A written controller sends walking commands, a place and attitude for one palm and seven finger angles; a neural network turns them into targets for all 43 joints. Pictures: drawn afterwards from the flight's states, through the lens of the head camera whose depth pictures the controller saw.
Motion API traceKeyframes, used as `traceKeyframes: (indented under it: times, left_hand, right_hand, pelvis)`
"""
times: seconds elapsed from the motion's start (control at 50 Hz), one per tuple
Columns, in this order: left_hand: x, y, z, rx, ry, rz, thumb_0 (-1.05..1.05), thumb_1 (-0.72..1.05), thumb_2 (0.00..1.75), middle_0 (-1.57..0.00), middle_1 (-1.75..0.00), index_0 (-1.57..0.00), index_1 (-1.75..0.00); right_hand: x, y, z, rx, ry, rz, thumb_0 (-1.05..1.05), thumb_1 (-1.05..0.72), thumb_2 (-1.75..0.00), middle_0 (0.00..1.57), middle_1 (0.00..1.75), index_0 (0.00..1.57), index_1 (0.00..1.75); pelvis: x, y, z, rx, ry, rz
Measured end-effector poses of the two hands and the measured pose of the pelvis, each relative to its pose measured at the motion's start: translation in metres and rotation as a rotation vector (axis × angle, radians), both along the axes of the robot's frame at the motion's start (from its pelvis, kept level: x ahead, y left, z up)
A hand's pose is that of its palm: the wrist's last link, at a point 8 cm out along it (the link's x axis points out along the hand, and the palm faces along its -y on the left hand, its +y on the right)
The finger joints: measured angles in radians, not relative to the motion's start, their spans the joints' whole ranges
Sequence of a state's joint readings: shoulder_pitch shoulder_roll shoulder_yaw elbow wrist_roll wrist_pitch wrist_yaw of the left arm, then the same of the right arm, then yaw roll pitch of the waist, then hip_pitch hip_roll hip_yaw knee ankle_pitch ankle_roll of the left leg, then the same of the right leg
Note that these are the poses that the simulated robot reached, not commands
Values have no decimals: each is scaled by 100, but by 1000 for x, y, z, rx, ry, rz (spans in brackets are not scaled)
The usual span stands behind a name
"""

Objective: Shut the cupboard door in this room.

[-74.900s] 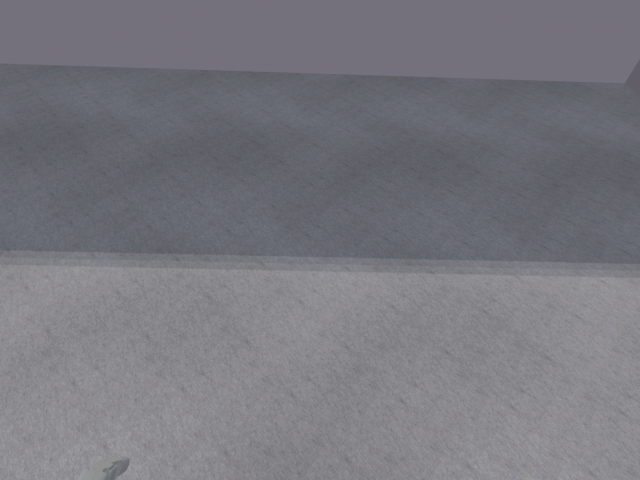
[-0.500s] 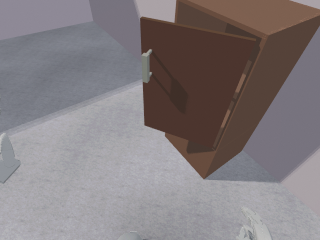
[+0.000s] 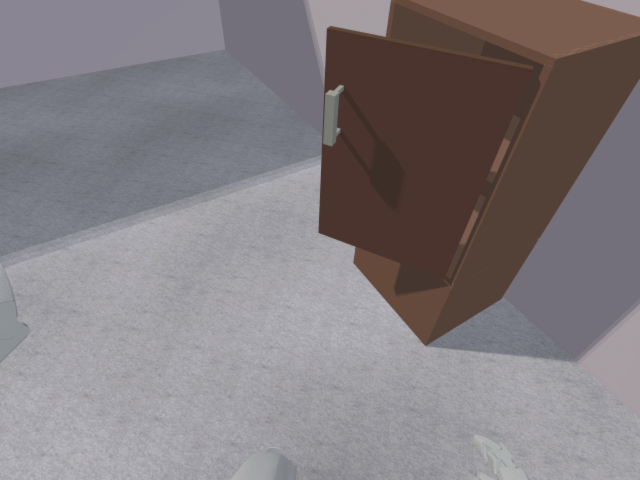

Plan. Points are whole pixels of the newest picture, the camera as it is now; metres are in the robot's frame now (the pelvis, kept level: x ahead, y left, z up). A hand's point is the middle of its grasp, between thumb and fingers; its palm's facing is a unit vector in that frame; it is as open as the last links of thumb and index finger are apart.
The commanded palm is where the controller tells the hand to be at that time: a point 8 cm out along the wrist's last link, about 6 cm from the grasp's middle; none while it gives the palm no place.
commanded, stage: stop stepping back and stand still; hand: left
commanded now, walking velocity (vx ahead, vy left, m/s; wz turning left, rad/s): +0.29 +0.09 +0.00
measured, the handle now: (334, 115) +0.85 +0.06 +0.04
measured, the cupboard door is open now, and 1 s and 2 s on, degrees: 32 32 32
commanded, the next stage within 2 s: let the arm hang, fingers relaxed in 1.34 s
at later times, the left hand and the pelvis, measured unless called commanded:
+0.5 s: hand (16, 326) +0.18 +0.28 +0.19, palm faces +0.36 -0.77 -0.53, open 7.4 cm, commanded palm +0.13 +0.31 +0.20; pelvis -0.04 +0.03 +0.02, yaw -5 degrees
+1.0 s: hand (19, 308) +0.20 +0.30 +0.18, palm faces +0.31 -0.80 -0.52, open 7.4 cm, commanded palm +0.15 +0.33 +0.20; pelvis -0.02 +0.05 +0.02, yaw -7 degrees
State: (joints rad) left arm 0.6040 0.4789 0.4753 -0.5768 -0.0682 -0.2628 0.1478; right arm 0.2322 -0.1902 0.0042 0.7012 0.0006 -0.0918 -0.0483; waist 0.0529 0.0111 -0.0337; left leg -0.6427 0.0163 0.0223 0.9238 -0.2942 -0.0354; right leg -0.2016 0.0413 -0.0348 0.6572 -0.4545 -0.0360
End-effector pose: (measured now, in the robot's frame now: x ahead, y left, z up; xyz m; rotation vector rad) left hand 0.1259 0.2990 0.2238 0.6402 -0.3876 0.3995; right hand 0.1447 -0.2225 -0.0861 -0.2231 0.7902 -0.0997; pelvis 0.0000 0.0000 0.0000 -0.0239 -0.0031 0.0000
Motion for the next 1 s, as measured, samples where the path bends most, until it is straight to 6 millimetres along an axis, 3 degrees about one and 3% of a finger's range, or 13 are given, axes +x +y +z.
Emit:
traceKeyframes:
  times: [0.08, 0.16, 0.24, 0.34, 0.4, 0.46, 0.58, 0.68, 0.78, 0.88, 1.0]
  left_hand:
    - [-6, 30, -13, -119, -14, 119, 1, 88, 90, -21, -30, -21, -30]
    - [14, 50, -40, -265, 12, 159, 1, 89, 90, -20, -30, -20, -30]
    - [30, 36, -44, -277, 72, 31, 1, 89, 90, -20, -30, -20, -30]
    - [24, 7, -16, -139, 77, -150, 2, 89, 90, -20, -30, -20, -30]
    - [17, 3, -3, -33, 90, -160, 1, 89, 90, -21, -30, -21, -30]
    - [14, 10, -4, -6, 124, -107, 1, 89, 90, -21, -30, -21, -30]
    - [17, 34, -31, -134, 156, 28, 1, 89, 90, -21, -30, -21, -30]
    - [39, 34, -54, -239, 131, -3, 1, 89, 90, -21, -30, -20, -30]
    - [55, 21, -31, -172, 78, -121, 2, 89, 90, -21, -30, -20, -30]
    - [51, 21, -5, -36, 77, -171, 1, 89, 90, -21, -30, -21, -30]
    - [39, 41, -20, -63, 193, -85, 1, 89, 90, -21, -30, -21, -30]
  right_hand:
    - [-9, 7, 11, -30, -11, 3, 1, -91, -90, 21, 30, 20, 30]
    - [-13, 12, 18, -64, -37, -9, 1, -91, -90, 21, 30, 20, 30]
    - [-23, 21, 40, -57, -111, -43, 1, -91, -90, 21, 30, 20, 30]
    - [-44, 25, 54, -33, -136, -87, 1, -91, -90, 21, 30, 20, 30]
    - [-56, 19, 45, -17, -98, -113, 1, -90, -90, 21, 30, 21, 30]
    - [-69, 9, 26, -14, -18, -135, 1, -90, -90, 21, 30, 21, 30]
    - [-89, -2, 7, -36, 108, -176, 1, -91, -90, 21, 30, 20, 30]
    - [-78, 3, 7, -72, 84, -190, 2, -91, -90, 21, 30, 20, 30]
    - [-52, 21, 26, -44, -28, -168, 2, -91, -90, 20, 30, 20, 30]
    - [-34, 36, 35, 9, -80, -148, 1, -91, -90, 21, 30, 20, 30]
    - [-34, 40, 30, 26, -60, -153, 1, -91, -90, 21, 30, 20, 30]
  pelvis:
    - [0, 11, 9, 18, 7, -7]
    - [-15, 25, 10, 16, -7, 6]
    - [-33, 31, 15, 23, -14, -30]
    - [-42, 28, 22, 17, 22, -60]
    - [-43, 24, 20, 28, 50, -71]
    - [-43, 25, 16, 9, 47, -80]
    - [-26, 33, 15, 20, 10, -91]
    - [-19, 42, 8, 31, -25, -87]
    - [-23, 44, 13, 22, 2, -96]
    - [-24, 46, 17, 9, 40, -108]
    - [-23, 51, 19, 10, 40, -120]
